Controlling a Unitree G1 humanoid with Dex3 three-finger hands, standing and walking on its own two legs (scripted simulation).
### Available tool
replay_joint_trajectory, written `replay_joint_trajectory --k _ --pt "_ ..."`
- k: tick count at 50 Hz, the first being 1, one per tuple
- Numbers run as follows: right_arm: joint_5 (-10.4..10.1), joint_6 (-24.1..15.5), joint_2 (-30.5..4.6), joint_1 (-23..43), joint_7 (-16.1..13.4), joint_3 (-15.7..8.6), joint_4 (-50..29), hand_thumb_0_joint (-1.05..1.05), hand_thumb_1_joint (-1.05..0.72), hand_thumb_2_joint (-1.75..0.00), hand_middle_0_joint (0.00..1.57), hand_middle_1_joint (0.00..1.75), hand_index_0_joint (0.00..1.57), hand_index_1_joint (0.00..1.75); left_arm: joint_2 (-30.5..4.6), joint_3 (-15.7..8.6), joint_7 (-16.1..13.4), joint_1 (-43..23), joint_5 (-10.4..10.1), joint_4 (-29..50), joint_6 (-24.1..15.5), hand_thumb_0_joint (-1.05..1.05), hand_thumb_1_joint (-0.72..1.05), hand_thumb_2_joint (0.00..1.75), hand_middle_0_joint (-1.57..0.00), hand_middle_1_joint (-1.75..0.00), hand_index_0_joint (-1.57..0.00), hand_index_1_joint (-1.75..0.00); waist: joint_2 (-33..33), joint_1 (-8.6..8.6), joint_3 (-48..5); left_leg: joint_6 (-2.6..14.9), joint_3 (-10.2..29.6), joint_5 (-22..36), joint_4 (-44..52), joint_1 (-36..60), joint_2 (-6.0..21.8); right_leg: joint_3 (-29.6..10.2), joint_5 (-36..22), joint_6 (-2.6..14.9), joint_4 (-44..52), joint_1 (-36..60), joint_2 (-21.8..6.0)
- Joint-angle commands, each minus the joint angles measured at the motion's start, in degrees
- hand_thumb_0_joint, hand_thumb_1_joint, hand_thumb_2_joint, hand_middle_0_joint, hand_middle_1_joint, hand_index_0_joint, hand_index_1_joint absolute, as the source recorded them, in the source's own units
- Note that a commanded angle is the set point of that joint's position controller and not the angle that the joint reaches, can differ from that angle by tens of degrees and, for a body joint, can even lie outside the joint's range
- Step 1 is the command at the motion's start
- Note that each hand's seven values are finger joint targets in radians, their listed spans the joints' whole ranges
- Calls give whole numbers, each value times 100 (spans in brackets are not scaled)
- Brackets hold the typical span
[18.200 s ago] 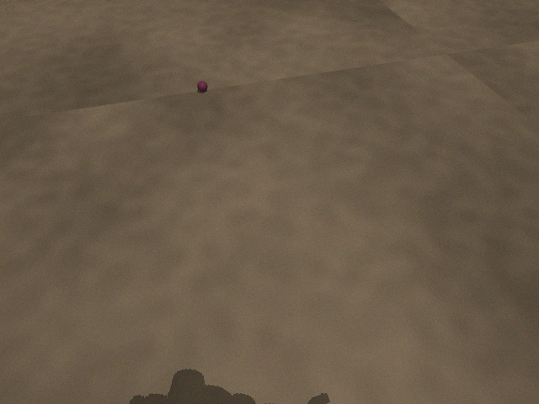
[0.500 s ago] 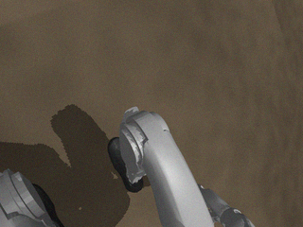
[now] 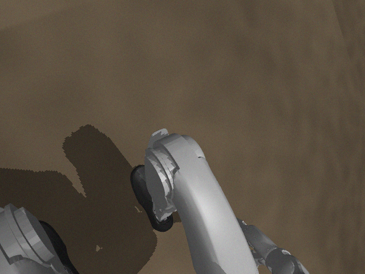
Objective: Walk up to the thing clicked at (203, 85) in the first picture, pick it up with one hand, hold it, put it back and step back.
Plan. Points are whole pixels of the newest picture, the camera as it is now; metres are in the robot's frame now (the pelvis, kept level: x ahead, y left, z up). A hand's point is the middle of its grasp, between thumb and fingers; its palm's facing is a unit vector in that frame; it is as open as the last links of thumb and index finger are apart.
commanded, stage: settle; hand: left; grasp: from above
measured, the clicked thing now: out of the picture +0.50 +0.36 -0.28
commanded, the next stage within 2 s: lift in 0.88 s
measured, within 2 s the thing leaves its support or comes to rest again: leaves its support in 0.20 s
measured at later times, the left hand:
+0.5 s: hand out of the picture +0.49 +0.37 -0.18, palm faces -0.42 -0.12 -0.90, open 8.7 cm
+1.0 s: hand out of the picture +0.49 +0.37 -0.12, palm faces -0.44 -0.12 -0.89, open 8.7 cm
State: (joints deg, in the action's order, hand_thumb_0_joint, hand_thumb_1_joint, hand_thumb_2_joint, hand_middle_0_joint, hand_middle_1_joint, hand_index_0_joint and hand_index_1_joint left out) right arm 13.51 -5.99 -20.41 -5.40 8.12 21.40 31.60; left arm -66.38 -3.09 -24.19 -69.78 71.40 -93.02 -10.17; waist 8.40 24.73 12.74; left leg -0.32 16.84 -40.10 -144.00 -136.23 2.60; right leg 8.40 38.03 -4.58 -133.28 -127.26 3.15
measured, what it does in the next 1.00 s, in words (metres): stands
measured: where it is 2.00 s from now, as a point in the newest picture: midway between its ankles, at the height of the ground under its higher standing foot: (113, 237)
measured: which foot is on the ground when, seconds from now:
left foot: down 0.00-1.00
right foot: down 0.00-1.00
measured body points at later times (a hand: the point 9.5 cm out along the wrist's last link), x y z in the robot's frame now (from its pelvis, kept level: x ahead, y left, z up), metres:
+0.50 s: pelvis +0.00 +0.00 +0.01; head +0.27 +0.13 +0.34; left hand +0.51 +0.38 -0.13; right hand +0.09 -0.26 -0.06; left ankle +0.06 +0.13 -0.28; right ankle +0.12 -0.13 -0.28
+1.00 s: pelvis -0.01 +0.00 +0.02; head +0.25 +0.11 +0.37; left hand +0.51 +0.37 -0.07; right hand +0.07 -0.27 -0.06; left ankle +0.06 +0.13 -0.28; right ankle +0.12 -0.13 -0.28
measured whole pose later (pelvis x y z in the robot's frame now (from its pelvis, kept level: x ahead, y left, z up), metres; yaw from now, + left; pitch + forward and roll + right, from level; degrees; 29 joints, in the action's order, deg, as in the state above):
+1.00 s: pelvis -0.01 +0.00 +0.02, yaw +5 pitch +34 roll -13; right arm 7.6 4.6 -19.0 -10.2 5.2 11.6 30.6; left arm -54.3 -1.5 -5.0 -66.8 69.4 -74.4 -6.6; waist 0.7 19.1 3.0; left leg 0.5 11.3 -35.5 -137.1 -136.5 1.1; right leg 4.9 36.8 -2.9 -130.3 -128.1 0.2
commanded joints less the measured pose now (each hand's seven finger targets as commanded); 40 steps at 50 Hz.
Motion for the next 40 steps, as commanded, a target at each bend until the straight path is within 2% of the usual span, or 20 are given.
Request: replay_joint_trajectory --k 1,3,5,8,9,10,16,18,20,21,22,23,25,26,27,30,34,37,38,40 --pt "-46 123 -1866 -1277 -73 -597 213 0 -91 -90 20 30 20 30 -1206 -68 -22 -1228 -100 697 65 0 71 66 -104 -72 -108 -67 -3568 316 -4052 31 -620 1844 1328 3418 232 769 -1770 541 1058 2049 196" --pt "-60 158 -1903 -1330 -79 -613 204 0 -91 -90 20 30 20 30 -1431 -201 -15 -1563 -65 1204 32 0 73 69 -106 -72 -109 -68 -3630 273 -4209 37 -682 1767 1293 3278 189 732 -1792 564 1081 2187 174" --pt "-61 175 -1881 -1186 -89 -661 113 0 -91 -90 20 30 20 30 -1463 -234 22 -1521 -24 1392 44 0 72 69 -106 -71 -109 -68 -3790 135 -4459 15 -715 1825 1327 3405 189 737 -1811 585 1054 2195 180" --pt "-95 202 -1849 -1209 -71 -730 51 0 -91 -90 20 30 20 30 -1244 -190 90 -1379 -37 1422 61 0 76 68 -108 -71 -112 -67 -3850 108 -4454 -3 -709 1864 1400 3513 173 747 -1802 609 1035 2111 189" --pt "-120 220 -1869 -1230 -81 -769 68 0 -91 -90 20 30 20 30 -1365 -278 93 -1589 -44 1778 51 0 75 70 -108 -71 -111 -68 -3908 54 -4652 -2 -731 1941 1382 3587 166 728 -1862 612 1051 2130 186" --pt "-136 215 -1846 -1298 -69 -805 70 0 -91 -90 20 30 20 30 -1345 -301 135 -1586 -6 1877 86 0 75 68 -107 -70 -111 -67 -4015 42 -4762 -12 -741 2142 1345 3758 167 701 -1985 611 1039 2144 172" --pt "-244 328 -1784 -1326 -39 -1015 23 0 -91 -90 20 30 20 30 -1052 -301 388 -1526 -70 2164 242 0 81 70 -111 -69 -115 -66 -4013 -88 -4797 -2 -846 1964 1442 3545 94 630 -1845 661 1114 1919 126" --pt "-285 377 -1759 -1374 -33 -1106 13 0 -91 -90 20 30 20 30 -873 -268 543 -1401 -113 2182 305 0 82 68 -112 -69 -116 -65 -3936 -102 -4628 -15 -859 1838 1521 3507 72 621 -1717 684 1132 1791 96" --pt "-325 436 -1707 -1380 -35 -1163 -20 0 -91 -90 20 30 20 30 -738 -193 734 -1408 -94 2306 339 0 83 67 -112 -69 -116 -65 -3769 -123 -4790 30 -882 1749 1537 3466 65 582 -1659 654 1177 1826 102" --pt "-366 478 -1678 -1378 -44 -1190 -23 0 -90 -90 20 30 20 30 -690 -165 816 -1544 -158 2463 331 0 82 66 -110 -70 -115 -65 -3784 -156 -4860 27 -907 1671 1564 3382 52 551 -1600 672 1188 1829 87" --pt "-385 507 -1677 -1442 -49 -1215 -59 0 -90 -90 20 30 20 30 -583 -134 899 -1448 -166 2336 347 0 83 64 -110 -70 -115 -64 -3638 -96 -4695 36 -911 1555 1599 3207 23 553 -1542 672 1227 1834 78" --pt "-400 534 -1668 -1462 -56 -1258 -61 0 -90 -90 20 30 20 30 -507 -125 995 -1363 -201 2362 365 0 82 65 -110 -68 -115 -63 -3525 -111 -4644 33 -906 1524 1646 3192 11 547 -1518 670 1244 1824 60" --pt "-439 632 -1664 -1445 -103 -1311 -103 0 -90 -90 20 30 20 30 -532 -138 1132 -1476 -209 2628 354 0 82 62 -109 -69 -115 -63 -3493 -213 -4897 39 -926 1615 1666 3280 -6 520 -1551 681 1259 1806 56" --pt "-457 665 -1653 -1466 -121 -1342 -99 0 -90 -90 20 30 20 30 -421 -86 1211 -1477 -242 2655 348 0 83 62 -109 -69 -115 -63 -3535 -180 -4898 26 -906 1631 1680 3355 -8 510 -1539 689 1249 1744 36" --pt "-479 704 -1634 -1497 -137 -1374 -95 0 -90 -90 20 30 20 30 -342 -56 1294 -1417 -274 2718 346 0 84 61 -109 -70 -115 -63 -3511 -228 -4934 25 -912 1698 1698 3422 -12 502 -1563 692 1252 1719 31" --pt "-515 800 -1557 -1587 -178 -1414 -64 0 -90 -90 20 30 20 30 -293 -28 1431 -1545 -301 2867 331 0 89 62 -110 -73 -118 -65 -3450 -241 -5032 50 -990 1782 1696 3393 -30 427 -1656 672 1293 1836 17" --pt "-540 901 -1519 -1580 -247 -1448 -114 0 -90 -90 20 30 20 30 -340 -76 1521 -1678 -299 2987 297 0 91 68 -115 -73 -121 -67 -3301 -287 -4960 61 -1033 1474 1773 3241 -61 382 -1377 707 1383 1748 14" --pt "-566 960 -1501 -1607 -295 -1489 -106 0 -90 -90 20 30 20 30 -412 -140 1542 -1775 -255 3204 283 0 94 68 -115 -74 -122 -67 -3543 -390 -5312 45 -1069 1649 1837 3559 -86 348 -1495 699 1350 1763 -19" --pt "-564 975 -1471 -1608 -301 -1488 -115 0 -90 -90 20 30 20 30 -327 -83 1555 -1757 -268 3100 299 0 95 68 -115 -75 -123 -68 -3495 -365 -5316 53 -1070 1627 1824 3548 -75 324 -1470 707 1368 1751 -2" --pt "-588 1011 -1475 -1650 -337 -1506 -106 0 -90 -90 20 30 20 30 -326 -118 1566 -1866 -287 3132 304 0 92 69 -114 -76 -121 -69 -3499 -335 -5214 50 -1066 1546 1921 3481 -112 330 -1412 713 1391 1655 -31"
